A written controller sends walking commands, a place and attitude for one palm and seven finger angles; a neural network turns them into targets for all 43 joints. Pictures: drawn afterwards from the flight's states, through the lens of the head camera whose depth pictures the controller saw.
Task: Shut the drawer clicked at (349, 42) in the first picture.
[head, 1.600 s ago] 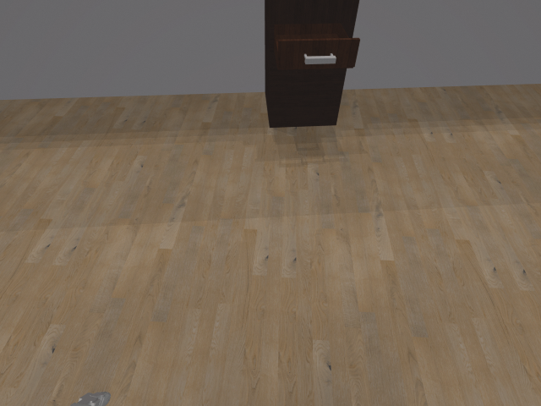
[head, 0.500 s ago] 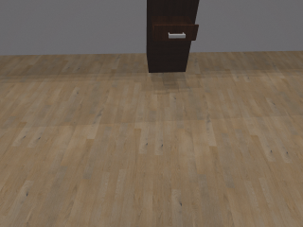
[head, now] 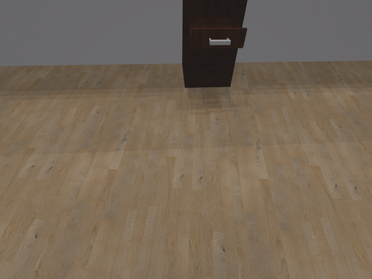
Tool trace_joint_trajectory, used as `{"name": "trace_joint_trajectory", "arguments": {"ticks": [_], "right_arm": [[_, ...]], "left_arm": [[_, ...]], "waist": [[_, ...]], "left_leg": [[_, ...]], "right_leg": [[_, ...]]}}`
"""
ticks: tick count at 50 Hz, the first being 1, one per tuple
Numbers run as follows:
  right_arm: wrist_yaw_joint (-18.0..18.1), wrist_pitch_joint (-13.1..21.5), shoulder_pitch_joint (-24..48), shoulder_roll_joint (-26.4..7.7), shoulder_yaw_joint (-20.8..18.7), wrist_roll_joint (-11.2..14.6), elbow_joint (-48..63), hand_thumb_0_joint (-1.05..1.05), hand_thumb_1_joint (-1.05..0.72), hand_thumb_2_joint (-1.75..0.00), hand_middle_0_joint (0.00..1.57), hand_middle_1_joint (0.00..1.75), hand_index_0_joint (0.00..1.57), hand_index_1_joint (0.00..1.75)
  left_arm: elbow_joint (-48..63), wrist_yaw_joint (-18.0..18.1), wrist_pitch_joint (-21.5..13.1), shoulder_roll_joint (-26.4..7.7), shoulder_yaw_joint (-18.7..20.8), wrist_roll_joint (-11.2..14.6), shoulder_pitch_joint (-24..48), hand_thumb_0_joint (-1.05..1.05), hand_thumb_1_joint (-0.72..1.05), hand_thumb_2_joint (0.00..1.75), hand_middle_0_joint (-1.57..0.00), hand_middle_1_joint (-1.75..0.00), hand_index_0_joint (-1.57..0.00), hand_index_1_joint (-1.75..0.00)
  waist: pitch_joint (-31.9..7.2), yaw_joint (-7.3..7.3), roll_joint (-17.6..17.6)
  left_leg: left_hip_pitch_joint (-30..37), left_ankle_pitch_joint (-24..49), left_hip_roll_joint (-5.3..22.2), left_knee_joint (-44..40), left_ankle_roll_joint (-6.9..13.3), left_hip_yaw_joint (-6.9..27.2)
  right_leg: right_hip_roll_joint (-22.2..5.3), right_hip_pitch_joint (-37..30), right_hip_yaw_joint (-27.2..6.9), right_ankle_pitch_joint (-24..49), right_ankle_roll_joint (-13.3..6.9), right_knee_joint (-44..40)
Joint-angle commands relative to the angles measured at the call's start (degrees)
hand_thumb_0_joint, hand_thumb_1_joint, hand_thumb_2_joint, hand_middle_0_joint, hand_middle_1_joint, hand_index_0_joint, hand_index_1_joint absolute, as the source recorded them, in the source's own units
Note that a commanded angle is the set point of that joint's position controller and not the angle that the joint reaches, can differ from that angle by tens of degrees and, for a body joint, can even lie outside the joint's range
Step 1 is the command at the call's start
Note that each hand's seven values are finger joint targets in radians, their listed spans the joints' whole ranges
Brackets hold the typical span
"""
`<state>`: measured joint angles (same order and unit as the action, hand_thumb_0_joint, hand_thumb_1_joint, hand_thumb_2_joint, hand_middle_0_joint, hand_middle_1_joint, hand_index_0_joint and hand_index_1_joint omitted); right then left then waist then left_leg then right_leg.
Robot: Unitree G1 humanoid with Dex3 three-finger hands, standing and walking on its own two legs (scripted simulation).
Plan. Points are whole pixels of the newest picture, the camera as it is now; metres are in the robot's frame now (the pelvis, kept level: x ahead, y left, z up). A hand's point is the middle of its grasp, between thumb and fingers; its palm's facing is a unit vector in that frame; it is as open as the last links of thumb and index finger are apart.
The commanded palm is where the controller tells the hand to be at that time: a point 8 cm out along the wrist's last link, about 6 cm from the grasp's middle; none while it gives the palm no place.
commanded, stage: walk to a spot facing it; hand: left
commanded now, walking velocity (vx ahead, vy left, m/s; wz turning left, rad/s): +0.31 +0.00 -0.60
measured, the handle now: (219, 40) +1.64 -0.13 -0.23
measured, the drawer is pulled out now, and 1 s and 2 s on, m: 0.20 0.20 0.20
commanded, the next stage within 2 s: none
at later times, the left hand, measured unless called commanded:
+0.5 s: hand out of the picture +0.09 +0.12 -0.17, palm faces -0.15 -0.97 -0.17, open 7.3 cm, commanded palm none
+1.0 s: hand (157, 176) +0.46 +0.13 -0.18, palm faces -0.37 -0.91 -0.19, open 7.3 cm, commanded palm none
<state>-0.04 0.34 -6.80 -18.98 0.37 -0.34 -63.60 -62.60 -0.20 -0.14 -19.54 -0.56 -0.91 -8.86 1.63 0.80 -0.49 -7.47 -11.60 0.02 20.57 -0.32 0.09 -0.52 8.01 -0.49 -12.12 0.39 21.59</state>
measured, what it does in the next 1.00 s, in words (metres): walks ahead, turning right: left foot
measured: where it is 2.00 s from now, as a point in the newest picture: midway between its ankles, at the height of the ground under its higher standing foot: (234, 200)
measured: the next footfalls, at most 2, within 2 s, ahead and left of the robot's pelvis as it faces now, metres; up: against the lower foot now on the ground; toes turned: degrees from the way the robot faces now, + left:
left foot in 0.76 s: +0.41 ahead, +0.03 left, +0.00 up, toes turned -12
right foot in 1.30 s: +0.51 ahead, -0.28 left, +0.00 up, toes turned -39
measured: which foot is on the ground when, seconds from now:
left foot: down 0.00-0.28, up 0.30-0.74, down 0.76-1.00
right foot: down 0.00-0.76, up 0.78-1.00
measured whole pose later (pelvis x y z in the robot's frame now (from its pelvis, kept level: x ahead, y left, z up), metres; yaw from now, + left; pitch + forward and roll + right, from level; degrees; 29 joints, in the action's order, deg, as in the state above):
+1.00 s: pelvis +0.34 -0.03 -0.01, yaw -26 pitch +0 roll +0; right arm 1.2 4.5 -16.5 -9.5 -3.1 -1.0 -59.0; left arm -57.0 -1.3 -0.2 -12.9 4.9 -2.4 -14.6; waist 1.1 1.2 -3.1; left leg -10.7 -14.2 2.0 25.1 3.2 -13.6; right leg -4.7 33.1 1.4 -13.6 -0.4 67.3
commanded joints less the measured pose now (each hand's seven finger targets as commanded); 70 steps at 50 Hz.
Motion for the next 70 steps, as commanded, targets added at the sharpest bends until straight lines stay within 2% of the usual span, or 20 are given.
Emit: {"name": "trace_joint_trajectory", "arguments": {"ticks": [1,8,11,13,14,15,18,21,33,36,37,38,39,42,47,60,63,64,66,70], "right_arm": [[0.6,0.1,-2.7,-5.5,-1.3,-0.7,2.6,0.00,-0.90,-0.90,0.20,0.30,0.20,0.30],[1.0,1.5,-8.9,-9.3,-4.7,-0.8,5.8,0.00,-0.90,-0.90,0.20,0.30,0.20,0.30],[1.2,2.1,-9.1,-7.2,-4.6,-1.1,5.8,0.00,-0.90,-0.90,0.20,0.30,0.20,0.30],[1.0,2.2,-5.9,-5.0,-4.2,-0.8,6.7,0.00,-0.90,-0.90,0.20,0.30,0.20,0.30],[0.4,2.4,-4.2,-0.2,-3.2,0.0,9.7,0.00,-0.90,-0.90,0.20,0.30,0.20,0.30],[0.2,2.9,1.4,-1.5,-3.2,-0.5,12.7,0.00,-0.90,-0.90,0.20,0.30,0.20,0.30],[-0.1,2.7,2.2,0.5,-3.7,-1.0,11.0,0.00,-0.90,-0.90,0.20,0.30,0.20,0.30],[-0.5,1.8,-2.2,2.5,-4.0,-1.1,9.3,0.00,-0.90,-0.90,0.20,0.30,0.20,0.30],[-1.7,2.8,7.9,5.6,-3.6,-0.4,15.0,0.00,-0.90,-0.90,0.20,0.30,0.20,0.30],[-0.2,3.6,-9.2,2.3,-4.5,-0.8,9.8,0.00,-0.90,-0.90,0.20,0.30,0.20,0.30],[0.6,3.8,-18.1,-2.6,-5.6,-1.5,7.4,0.00,-0.90,-0.90,0.20,0.30,0.20,0.30],[0.9,3.9,-23.3,-8.4,-6.8,-2.0,6.3,0.00,-0.90,-0.90,0.20,0.30,0.20,0.30],[1.0,3.4,-21.6,-7.3,-6.2,-1.1,6.5,0.00,-0.90,-0.90,0.20,0.30,0.20,0.30],[1.1,4.2,-11.5,2.5,-3.9,-1.2,8.2,0.00,-0.90,-0.90,0.20,0.30,0.20,0.30],[1.3,5.5,-11.0,4.7,-4.0,-1.0,7.0,0.00,-0.90,-0.90,0.20,0.30,0.20,0.30],[1.2,4.5,-25.7,2.8,-3.5,-1.7,-0.2,0.00,-0.90,-0.90,0.20,0.30,0.20,0.30],[1.3,4.1,-24.4,1.9,-3.4,-1.3,-0.6,0.00,-0.90,-0.90,0.20,0.30,0.20,0.30],[1.1,4.1,-23.2,1.6,-3.5,-0.9,-0.4,0.00,-0.90,-0.90,0.20,0.30,0.20,0.30],[0.6,4.7,-21.7,6.8,-2.7,0.2,2.9,0.00,-0.90,-0.90,0.20,0.30,0.20,0.30],[0.5,2.9,-14.5,7.5,-3.7,-0.8,3.5,0.00,-0.90,-0.90,0.20,0.30,0.20,0.30]], "left_arm": [[2.9,0.3,0.9,-5.0,1.4,-0.1,-2.6,0.00,0.90,0.90,-0.20,-0.30,-0.20,-0.30],[9.3,-1.7,0.2,-0.4,3.3,-0.5,-3.3,0.00,0.90,0.90,-0.20,-0.30,-0.20,-0.30],[9.9,-2.3,-0.6,1.6,3.9,-0.4,-3.8,0.00,0.90,0.90,-0.20,-0.30,-0.20,-0.30],[5.8,-2.1,-1.4,0.6,4.8,-0.7,-16.5,0.00,0.90,0.90,-0.20,-0.30,-0.20,-0.30],[3.6,-1.0,-2.4,-6.6,6.4,-1.1,-24.8,0.00,0.90,0.90,-0.20,-0.30,-0.20,-0.30],[2.9,0.2,-2.7,-7.6,6.3,0.3,-28.6,0.00,0.90,0.90,-0.20,-0.30,-0.20,-0.30],[4.8,0.6,-2.9,-1.5,4.6,-0.2,-20.4,0.00,0.90,0.90,-0.20,-0.30,-0.20,-0.30],[5.3,0.8,-3.8,0.6,4.4,-0.4,-18.5,0.00,0.90,0.90,-0.20,-0.30,-0.20,-0.30],[2.5,1.8,-4.1,1.4,4.5,-0.7,-20.9,0.00,0.90,0.90,-0.20,-0.30,-0.20,-0.30],[3.4,1.7,-4.1,-0.2,5.4,-0.3,-17.2,0.00,0.90,0.90,-0.20,-0.30,-0.20,-0.30],[3.8,1.3,-4.0,2.2,5.4,0.2,-18.9,0.00,0.90,0.90,-0.20,-0.30,-0.20,-0.30],[4.6,0.4,-3.8,5.7,5.1,0.9,-22.5,0.00,0.90,0.90,-0.20,-0.30,-0.20,-0.30],[5.7,0.6,-4.0,5.1,4.7,0.3,-19.2,0.00,0.90,0.90,-0.20,-0.30,-0.20,-0.30],[6.5,-0.7,-2.7,6.0,4.8,-0.8,-11.5,0.00,0.90,0.90,-0.20,-0.30,-0.20,-0.30],[6.0,-1.4,0.3,8.4,5.0,-1.4,-13.1,0.00,0.90,0.90,-0.20,-0.30,-0.20,-0.30],[11.3,-1.9,-0.8,7.9,3.6,-0.9,9.4,0.00,0.90,0.90,-0.20,-0.30,-0.20,-0.30],[8.3,-1.6,-1.8,6.6,4.1,-1.0,0.7,0.00,0.90,0.90,-0.20,-0.30,-0.20,-0.30],[5.5,-1.2,-2.5,4.6,4.7,-1.2,-7.9,0.00,0.90,0.90,-0.20,-0.30,-0.20,-0.30],[1.4,0.2,-3.2,-5.9,7.4,-0.4,-22.2,0.00,0.90,0.90,-0.20,-0.30,-0.20,-0.30],[4.0,1.1,-3.4,1.6,5.2,0.1,-8.5,0.00,0.90,0.90,-0.20,-0.30,-0.20,-0.30]], "waist": [[-0.5,-0.72,-0.1],[4.1,-2.69,11.2],[3.8,-1.52,8.9],[-0.6,4.67,1.1],[-1.9,7.44,-20.4],[-0.1,8.59,-17.8],[5.5,3.40,-2.7],[3.2,0.46,-3.9],[5.6,2.21,-7.9],[-3.1,-5.48,-5.8],[-10.2,-8.24,1.7],[-15.6,-7.47,18.3],[-13.1,-6.81,14.7],[2.6,-2.46,6.5],[2.2,1.33,6.1],[5.6,-5.32,6.5],[0.5,-0.69,7.0],[-4.4,3.55,5.2],[-14.7,6.89,-10.6],[0.2,0.63,0.5]], "left_leg": [[-0.9,-9.8,6.7,-0.9,1.1,3.1],[3.8,-15.6,20.3,-7.0,10.1,13.1],[1.3,0.6,19.6,-1.0,8.7,5.3],[-10.5,-0.6,12.8,18.2,3.4,-4.8],[-29.0,-15.6,4.6,38.7,-0.7,-11.7],[-35.9,-21.8,3.7,45.7,-0.5,-5.1],[-35.3,-9.1,8.0,48.2,-1.3,-0.5],[-32.0,-3.6,8.0,44.5,-2.7,-2.1],[-23.0,2.0,4.2,20.4,-0.9,-6.0],[-0.1,3.6,1.1,10.5,1.3,-6.6],[15.3,3.6,9.0,9.6,3.3,1.6],[24.4,3.5,26.6,2.6,9.6,24.8],[17.9,-4.9,29.5,-4.7,11.5,31.0],[-3.4,-10.6,23.0,-9.1,9.0,16.3],[-8.8,-1.9,18.0,-11.4,7.9,0.0],[9.2,20.9,19.0,-6.7,7.6,-8.3],[9.7,39.2,17.4,6.3,5.5,-12.1],[3.8,38.7,15.6,17.1,3.7,-14.1],[-26.8,-19.8,3.8,50.4,-1.1,-13.7],[-26.9,-8.8,11.1,52.4,0.0,-1.7]], "right_leg": [[-4.4,5.5,-7.2,-11.2,-1.9,-2.6],[0.7,22.7,1.9,-15.5,-1.1,22.3],[-1.5,16.7,4.0,-15.3,-1.1,18.5],[-0.4,-4.4,4.1,-5.1,-2.5,5.2],[-16.3,-15.1,-23.1,-9.1,-8.5,-5.4],[-21.9,-13.8,-36.6,-2.4,-12.9,-10.2],[-17.5,-4.3,-26.1,-2.4,-13.8,-9.6],[-13.5,-2.4,-16.6,6.2,-11.8,-9.5],[-10.2,-4.0,-11.6,26.1,-9.1,-6.2],[-6.6,-0.6,-8.2,34.5,-6.9,11.9],[-3.3,7.9,-6.3,21.7,-5.3,25.5],[4.8,21.3,0.5,-16.7,-3.1,46.1],[3.2,25.2,-3.2,-19.8,-3.8,55.2],[-4.3,27.6,-2.4,-7.8,-2.9,56.7],[-6.3,25.0,-0.4,-0.1,-0.9,47.5],[-3.9,25.3,7.4,-0.4,-2.1,16.5],[0.7,10.6,11.2,-1.4,-4.5,9.2],[0.8,-3.0,10.7,2.9,-5.8,6.9],[-25.2,-29.2,-25.7,14.0,-17.1,1.1],[-19.3,-0.5,-11.9,4.3,-12.1,-8.2]]}}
